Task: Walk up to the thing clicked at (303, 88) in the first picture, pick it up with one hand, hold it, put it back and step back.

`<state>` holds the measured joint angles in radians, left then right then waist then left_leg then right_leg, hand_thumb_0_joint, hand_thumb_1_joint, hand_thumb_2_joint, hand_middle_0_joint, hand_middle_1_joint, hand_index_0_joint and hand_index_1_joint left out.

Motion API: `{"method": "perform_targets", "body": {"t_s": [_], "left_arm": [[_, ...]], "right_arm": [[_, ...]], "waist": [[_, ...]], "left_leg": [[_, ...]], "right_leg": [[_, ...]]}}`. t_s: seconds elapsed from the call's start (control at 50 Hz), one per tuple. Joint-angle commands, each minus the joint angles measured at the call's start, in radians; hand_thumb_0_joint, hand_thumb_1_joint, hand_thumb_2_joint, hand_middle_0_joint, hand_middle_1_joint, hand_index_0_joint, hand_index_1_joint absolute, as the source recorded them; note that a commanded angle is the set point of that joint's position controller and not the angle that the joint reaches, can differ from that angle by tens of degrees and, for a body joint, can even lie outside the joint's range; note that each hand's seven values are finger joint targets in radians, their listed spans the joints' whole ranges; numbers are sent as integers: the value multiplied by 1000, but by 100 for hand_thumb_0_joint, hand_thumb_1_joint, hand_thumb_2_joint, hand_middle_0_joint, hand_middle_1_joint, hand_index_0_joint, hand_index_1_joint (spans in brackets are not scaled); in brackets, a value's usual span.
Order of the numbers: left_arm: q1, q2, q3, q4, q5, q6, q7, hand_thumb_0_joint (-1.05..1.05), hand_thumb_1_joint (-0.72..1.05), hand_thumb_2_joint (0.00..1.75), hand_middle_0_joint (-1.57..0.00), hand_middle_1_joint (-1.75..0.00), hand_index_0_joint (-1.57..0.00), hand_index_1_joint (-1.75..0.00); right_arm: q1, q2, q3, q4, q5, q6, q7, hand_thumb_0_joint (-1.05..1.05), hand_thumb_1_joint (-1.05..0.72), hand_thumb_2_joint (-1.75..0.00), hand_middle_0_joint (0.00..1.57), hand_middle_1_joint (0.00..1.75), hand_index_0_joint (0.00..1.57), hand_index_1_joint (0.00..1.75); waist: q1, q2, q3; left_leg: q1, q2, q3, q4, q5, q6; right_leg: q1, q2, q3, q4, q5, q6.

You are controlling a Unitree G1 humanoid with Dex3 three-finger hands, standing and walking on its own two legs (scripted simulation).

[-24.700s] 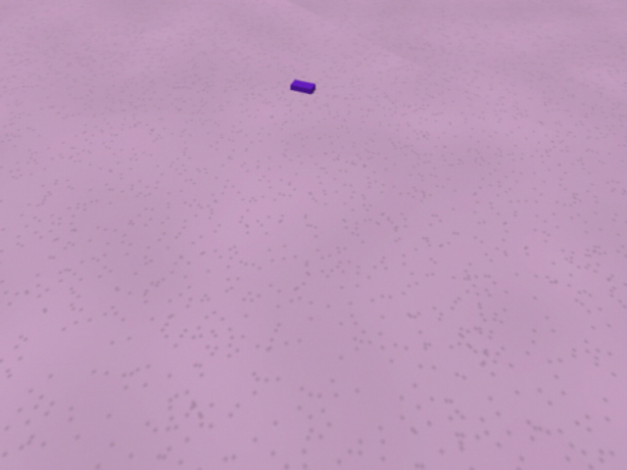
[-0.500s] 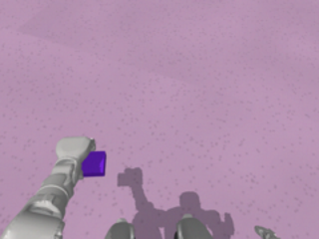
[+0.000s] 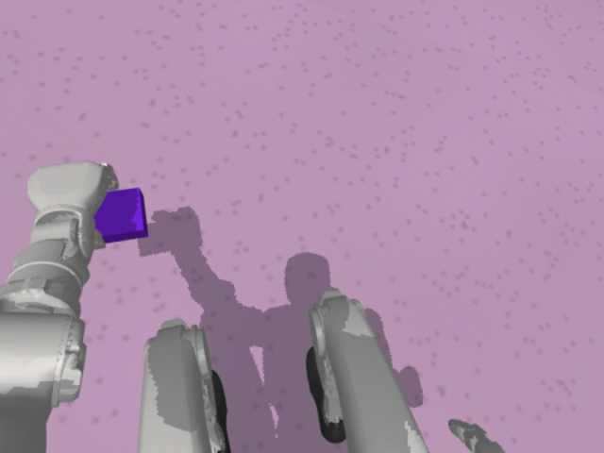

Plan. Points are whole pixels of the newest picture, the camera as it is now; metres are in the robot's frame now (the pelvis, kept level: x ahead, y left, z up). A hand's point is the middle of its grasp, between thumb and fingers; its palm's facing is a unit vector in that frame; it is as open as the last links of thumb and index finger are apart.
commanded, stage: crouch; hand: left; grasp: from above
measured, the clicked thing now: (95, 219) +0.47 +0.23 -0.19
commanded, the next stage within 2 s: lower in 1.00 s
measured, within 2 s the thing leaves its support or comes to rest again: neither
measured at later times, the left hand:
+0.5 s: hand (110, 214) +0.51 +0.23 -0.26, palm faces -0.44 -0.02 -0.90, open 9.5 cm
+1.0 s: hand (120, 215) +0.52 +0.23 -0.32, palm faces -0.44 -0.02 -0.90, open 9.5 cm
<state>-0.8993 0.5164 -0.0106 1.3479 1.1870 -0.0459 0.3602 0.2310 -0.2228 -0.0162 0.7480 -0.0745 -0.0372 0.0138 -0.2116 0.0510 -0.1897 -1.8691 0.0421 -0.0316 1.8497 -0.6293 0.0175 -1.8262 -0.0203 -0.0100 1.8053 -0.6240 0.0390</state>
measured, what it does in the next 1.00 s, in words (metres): lowers itself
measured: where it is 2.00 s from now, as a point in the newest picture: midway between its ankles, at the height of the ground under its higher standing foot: (273, 424)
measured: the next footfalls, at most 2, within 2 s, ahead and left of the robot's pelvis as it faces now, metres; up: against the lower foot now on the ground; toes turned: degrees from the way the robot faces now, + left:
none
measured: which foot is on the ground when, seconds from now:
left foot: down 0.00-1.00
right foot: down 0.00-1.00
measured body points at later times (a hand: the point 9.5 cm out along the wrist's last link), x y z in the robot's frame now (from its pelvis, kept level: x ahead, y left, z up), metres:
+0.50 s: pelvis -0.01 -0.01 -0.10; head +0.25 +0.03 +0.26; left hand +0.53 +0.23 -0.21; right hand +0.00 -0.29 -0.21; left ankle +0.07 +0.11 -0.46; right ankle +0.08 -0.14 -0.46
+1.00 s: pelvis -0.01 -0.01 -0.16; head +0.25 +0.03 +0.20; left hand +0.54 +0.23 -0.27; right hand -0.03 -0.27 -0.25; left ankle +0.07 +0.11 -0.46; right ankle +0.08 -0.14 -0.46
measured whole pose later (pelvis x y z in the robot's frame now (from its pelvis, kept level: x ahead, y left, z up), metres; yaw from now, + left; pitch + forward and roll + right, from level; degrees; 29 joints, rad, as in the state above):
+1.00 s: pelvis -0.01 -0.01 -0.16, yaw -5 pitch +35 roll -8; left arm -1.17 0.82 0.08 1.55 1.27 -0.11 0.35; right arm 0.21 -0.27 0.12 0.72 -0.15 -0.05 0.13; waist -0.34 -0.01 0.00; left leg -2.32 0.04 -0.14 2.38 -0.68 0.00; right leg -2.25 0.01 -0.07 2.29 -0.66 0.04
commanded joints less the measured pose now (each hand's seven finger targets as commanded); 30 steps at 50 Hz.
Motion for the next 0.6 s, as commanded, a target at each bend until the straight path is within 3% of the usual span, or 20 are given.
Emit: {"method": "perform_targets", "body": {"t_s": [0.0,0.06,0.08,0.12,0.18,0.22,0.24,0.26,0.28,0.3,0.32,0.38,0.4,0.44,0.48,0.54,0.58], "left_arm": [[-456,276,48,-138,14,-6,45,0,74,54,-107,-49,-111,-45],[-477,289,57,-120,22,-9,46,0,74,53,-107,-49,-111,-45],[-521,326,73,-178,22,-17,48,0,74,53,-106,-48,-110,-45],[-513,296,62,-130,19,-13,42,0,73,56,-107,-48,-110,-45],[-538,342,80,-153,25,-26,29,0,70,54,-105,-47,-108,-45],[-500,366,85,-106,33,-27,20,0,68,55,-105,-47,-107,-45],[-509,384,102,-131,36,-33,18,0,70,56,-106,-47,-108,-45],[-535,415,117,-171,36,-40,15,0,72,57,-107,-48,-109,-46],[-548,406,110,-160,38,-46,10,0,71,60,-108,-50,-110,-48],[-512,394,98,-97,44,-45,6,0,72,57,-107,-50,-110,-48],[-529,421,122,-131,44,-51,7,0,73,57,-107,-52,-110,-48],[-523,442,124,-86,48,-61,3,0,73,56,-106,-51,-110,-48],[-517,409,105,-79,45,-61,-1,0,74,58,-107,-52,-110,-49],[-558,440,107,-85,47,-69,1,0,73,56,-105,-53,-109,-50],[-537,420,89,-27,50,-68,2,0,74,54,-105,-54,-109,-49],[-626,485,118,-80,57,-81,15,0,72,53,-103,-53,-108,-48],[-625,478,107,-45,60,-84,22,0,72,53,-102,-53,-107,-49]], "right_arm": [[186,-246,-68,-32,-12,-28,5,0,-89,-90,20,30,20,30],[194,-247,-59,-26,-20,-30,19,0,-89,-90,20,30,20,30],[193,-243,-59,-20,-22,-30,23,0,-89,-90,20,30,20,30],[192,-248,-56,-24,-26,-33,32,0,-89,-90,20,30,20,30],[209,-259,-55,-18,-32,-32,44,0,-90,-90,20,30,20,30],[200,-258,-50,-20,-35,-30,54,0,-90,-90,20,30,20,30],[222,-262,-50,-19,-40,-29,59,0,-90,-90,20,30,20,30],[220,-259,-48,-24,-41,-25,64,0,-90,-90,20,30,20,30],[227,-260,-47,-18,-44,-22,69,0,-90,-90,20,30,20,30],[221,-261,-46,-17,-44,-21,73,0,-90,-90,20,30,20,30],[231,-261,-45,-20,-48,-17,79,0,-90,-90,20,30,20,30],[224,-266,-41,-20,-51,-9,88,0,-90,-90,20,30,20,30],[232,-264,-39,-20,-54,-10,92,0,-90,-90,20,30,20,30],[223,-275,-33,-20,-55,-6,95,0,-90,-90,20,30,20,30],[216,-276,-21,-25,-57,-5,98,0,-90,-90,20,30,20,30],[227,-293,-14,-16,-63,-7,98,0,-90,-90,20,30,20,30],[218,-292,-4,-21,-63,-10,101,0,-90,-90,20,30,20,30]], "waist": [[-36,201,-658],[-45,222,-673],[-43,232,-678],[-59,241,-662],[-69,247,-671],[-52,248,-675],[-64,233,-691],[-58,242,-714],[-67,245,-712],[-67,234,-670],[-75,231,-669],[-68,210,-638],[-75,217,-631],[-84,211,-629],[-93,216,-590],[-100,264,-612],[-112,261,-585]], "left_leg": [[498,-27,-39,-153,160,-11],[463,-29,-29,-97,176,-10],[446,-28,-26,-83,162,-11],[434,-26,-28,-56,164,-10],[401,-27,-18,2,199,-7],[361,-29,3,41,218,-1],[369,-28,-5,54,247,-1],[361,-27,2,76,268,1],[347,-25,6,96,282,2],[300,-27,9,103,246,4],[277,-27,11,112,247,5],[215,-25,13,134,199,8],[230,-24,9,143,211,7],[196,-22,7,163,188,10],[176,-23,4,172,160,8],[195,-19,-7,195,174,3],[169,-19,-11,206,155,4]], "right_leg": [[170,19,-71,-123,165,-82],[141,20,-76,-77,181,-82],[136,22,-79,-61,174,-83],[108,19,-82,-41,178,-81],[98,20,-82,-4,215,-77],[128,29,-78,12,236,-74],[130,25,-83,27,259,-71],[146,30,-82,40,281,-71],[151,33,-80,48,300,-68],[134,36,-79,53,273,-68],[154,38,-80,59,283,-66],[130,45,-85,78,244,-66],[121,44,-88,84,250,-66],[108,52,-96,102,236,-65],[81,53,-101,113,207,-66],[46,52,-115,156,217,-70],[27,56,-123,170,204,-71]]}}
